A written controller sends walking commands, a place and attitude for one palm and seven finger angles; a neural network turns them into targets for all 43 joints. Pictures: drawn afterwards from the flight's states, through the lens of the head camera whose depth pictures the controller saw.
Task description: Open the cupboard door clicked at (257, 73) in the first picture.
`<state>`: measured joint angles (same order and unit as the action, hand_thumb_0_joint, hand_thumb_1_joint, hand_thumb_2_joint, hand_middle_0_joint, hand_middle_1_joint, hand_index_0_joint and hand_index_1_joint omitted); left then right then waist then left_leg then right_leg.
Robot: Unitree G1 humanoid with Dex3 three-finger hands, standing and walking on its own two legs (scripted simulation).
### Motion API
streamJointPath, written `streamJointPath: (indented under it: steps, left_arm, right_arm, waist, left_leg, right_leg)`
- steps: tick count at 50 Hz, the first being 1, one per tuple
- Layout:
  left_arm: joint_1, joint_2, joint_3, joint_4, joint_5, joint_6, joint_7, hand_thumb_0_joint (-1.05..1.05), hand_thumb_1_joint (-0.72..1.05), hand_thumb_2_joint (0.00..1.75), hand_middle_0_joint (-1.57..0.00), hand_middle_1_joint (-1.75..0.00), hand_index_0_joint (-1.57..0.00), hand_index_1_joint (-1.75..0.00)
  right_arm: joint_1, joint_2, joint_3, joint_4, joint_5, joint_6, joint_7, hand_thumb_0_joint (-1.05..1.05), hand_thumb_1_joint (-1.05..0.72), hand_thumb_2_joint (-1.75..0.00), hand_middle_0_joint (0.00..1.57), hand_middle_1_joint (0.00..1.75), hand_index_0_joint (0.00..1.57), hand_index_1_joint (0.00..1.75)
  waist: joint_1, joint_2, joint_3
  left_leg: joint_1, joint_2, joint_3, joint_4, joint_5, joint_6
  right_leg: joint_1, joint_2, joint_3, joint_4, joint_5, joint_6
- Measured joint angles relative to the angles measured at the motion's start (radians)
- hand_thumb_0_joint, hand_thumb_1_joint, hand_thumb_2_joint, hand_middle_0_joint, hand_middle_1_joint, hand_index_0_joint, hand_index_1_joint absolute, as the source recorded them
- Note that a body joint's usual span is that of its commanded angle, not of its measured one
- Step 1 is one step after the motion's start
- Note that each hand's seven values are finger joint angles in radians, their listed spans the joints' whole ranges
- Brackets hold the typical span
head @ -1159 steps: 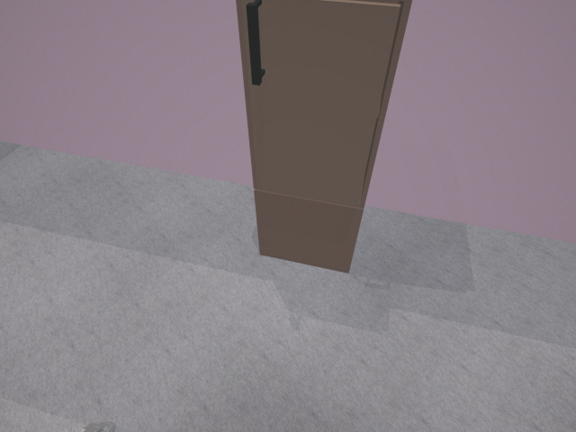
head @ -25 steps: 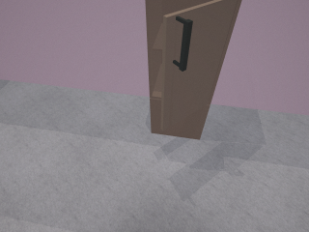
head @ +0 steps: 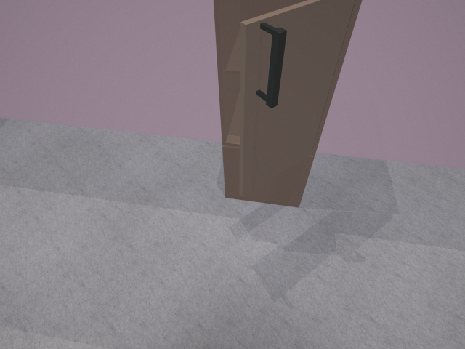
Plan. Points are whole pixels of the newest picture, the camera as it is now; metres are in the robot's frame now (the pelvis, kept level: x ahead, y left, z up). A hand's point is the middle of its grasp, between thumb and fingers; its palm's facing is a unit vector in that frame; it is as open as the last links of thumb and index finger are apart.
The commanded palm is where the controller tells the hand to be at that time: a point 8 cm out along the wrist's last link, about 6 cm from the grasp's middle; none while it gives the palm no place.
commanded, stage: look to check the result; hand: left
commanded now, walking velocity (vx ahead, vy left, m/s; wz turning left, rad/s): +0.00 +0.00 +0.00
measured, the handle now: (269, 67) +0.66 -0.04 +0.14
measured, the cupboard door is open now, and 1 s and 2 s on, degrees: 46 46 46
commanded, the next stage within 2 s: walk to a spot facing it in 0.24 s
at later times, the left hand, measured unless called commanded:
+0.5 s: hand out of the picture +0.09 +0.24 -0.16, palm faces -0.04 -0.94 -0.34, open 7.4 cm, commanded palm none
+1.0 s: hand out of the picture +0.07 +0.16 -0.17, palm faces -0.21 -0.94 -0.28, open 7.4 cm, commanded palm none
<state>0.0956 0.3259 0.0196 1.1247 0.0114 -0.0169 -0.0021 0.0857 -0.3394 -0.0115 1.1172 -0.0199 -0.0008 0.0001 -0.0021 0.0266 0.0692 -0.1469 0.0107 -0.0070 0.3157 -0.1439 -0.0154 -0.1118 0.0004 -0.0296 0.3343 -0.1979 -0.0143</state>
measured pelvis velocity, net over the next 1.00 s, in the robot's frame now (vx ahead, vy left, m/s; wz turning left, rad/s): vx -0.01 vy -0.03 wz -0.30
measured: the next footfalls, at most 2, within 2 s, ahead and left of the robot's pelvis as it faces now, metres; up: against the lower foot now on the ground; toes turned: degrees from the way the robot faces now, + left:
left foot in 1.28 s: +0.10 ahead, +0.13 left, +0.00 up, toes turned -30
right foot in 1.54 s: -0.04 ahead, -0.15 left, +0.00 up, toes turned -38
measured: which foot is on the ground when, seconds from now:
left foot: down 0.00-0.80, up 0.82-1.00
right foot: down 0.00-1.00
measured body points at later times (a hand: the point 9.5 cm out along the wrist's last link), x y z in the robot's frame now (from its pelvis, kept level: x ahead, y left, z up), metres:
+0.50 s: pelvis +0.01 +0.00 +0.00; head +0.04 -0.01 +0.45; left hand +0.09 +0.28 -0.13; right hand +0.09 -0.29 -0.15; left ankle +0.02 +0.13 -0.75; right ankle -0.01 -0.11 -0.75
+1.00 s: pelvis -0.01 -0.03 -0.01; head +0.05 -0.07 +0.44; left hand +0.08 +0.21 -0.15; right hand +0.01 -0.29 -0.17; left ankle +0.01 +0.14 -0.67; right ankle -0.02 -0.10 -0.75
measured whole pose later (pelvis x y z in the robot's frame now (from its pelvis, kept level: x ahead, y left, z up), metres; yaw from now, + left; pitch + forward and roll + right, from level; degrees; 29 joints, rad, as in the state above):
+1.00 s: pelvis -0.01 -0.03 -0.01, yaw -17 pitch +1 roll +3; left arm 0.25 0.18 0.07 0.98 0.02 0.03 0.01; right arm 0.12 -0.21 -0.06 0.96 -0.01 0.06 -0.02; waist 0.03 0.00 0.13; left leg -0.46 0.03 0.01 1.06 -0.43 -0.07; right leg -0.27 0.07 0.11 0.50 -0.23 -0.08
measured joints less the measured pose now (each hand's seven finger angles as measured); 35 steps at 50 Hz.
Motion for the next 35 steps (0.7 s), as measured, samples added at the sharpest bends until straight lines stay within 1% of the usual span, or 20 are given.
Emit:
streamJointPath:
  steps: [7,21,24,27,33,35]
  left_arm:
    - [0.007,0.003,-0.005,0.007,-0.001,0.000,0.000,0.01,0.91,0.90,-0.21,-0.30,-0.20,-0.30]
    - [0.009,-0.010,-0.008,0.003,-0.001,-0.002,0.001,0.01,0.90,0.90,-0.21,-0.30,-0.20,-0.30]
    - [0.017,-0.017,-0.001,-0.010,-0.001,0.010,0.008,0.01,0.90,0.90,-0.21,-0.30,-0.20,-0.30]
    - [0.035,-0.033,0.007,-0.027,-0.001,0.029,0.012,0.01,0.91,0.90,-0.20,-0.30,-0.20,-0.30]
    - [0.074,-0.071,0.019,-0.080,0.004,0.063,0.000,0.01,0.91,0.90,-0.20,-0.30,-0.20,-0.30]
    - [0.078,-0.080,0.023,-0.100,0.005,0.070,-0.005,0.01,0.91,0.90,-0.20,-0.30,-0.20,-0.30]
  right_arm:
    - [0.000,0.000,0.005,0.002,0.002,0.001,0.001,0.00,-0.90,-0.89,0.20,0.30,0.21,0.30]
    - [0.003,0.012,0.007,0.003,0.003,0.000,-0.001,0.00,-0.90,-0.89,0.20,0.30,0.21,0.30]
    - [0.002,0.020,0.003,-0.010,0.001,0.004,-0.010,0.00,-0.90,-0.89,0.20,0.30,0.21,0.30]
    - [0.008,0.041,-0.004,-0.035,0.000,0.013,-0.019,0.00,-0.90,-0.89,0.20,0.30,0.21,0.30]
    - [0.048,0.097,-0.018,-0.097,-0.002,0.028,-0.024,0.00,-0.90,-0.89,0.20,0.30,0.21,0.30]
    - [0.065,0.112,-0.022,-0.111,-0.004,0.031,-0.025,0.00,-0.90,-0.89,0.20,0.30,0.21,0.30]
  waist:
    - [0.001,-0.002,0.003]
    - [0.003,-0.005,-0.003]
    - [0.010,-0.004,-0.005]
    - [0.014,-0.005,-0.004]
    - [0.012,-0.022,0.011]
    - [0.014,-0.032,0.020]
  left_leg:
    - [0.011,0.003,0.002,-0.012,-0.002,-0.002]
    - [0.026,0.009,0.010,-0.018,-0.013,-0.006]
    - [0.014,0.018,0.028,0.007,-0.028,-0.008]
    - [-0.007,0.030,0.056,0.057,-0.060,-0.010]
    - [-0.049,0.047,0.117,0.157,-0.118,-0.009]
    - [-0.063,0.050,0.136,0.185,-0.132,-0.010]
  right_leg:
    - [0.012,0.003,0.002,-0.015,0.001,-0.002]
    - [0.024,0.009,0.010,-0.024,-0.005,-0.005]
    - [0.005,0.016,0.028,-0.003,-0.011,-0.005]
    - [-0.027,0.027,0.056,0.047,-0.030,-0.006]
    - [-0.112,0.045,0.116,0.185,-0.083,-0.007]
    - [-0.150,0.046,0.125,0.247,-0.102,-0.008]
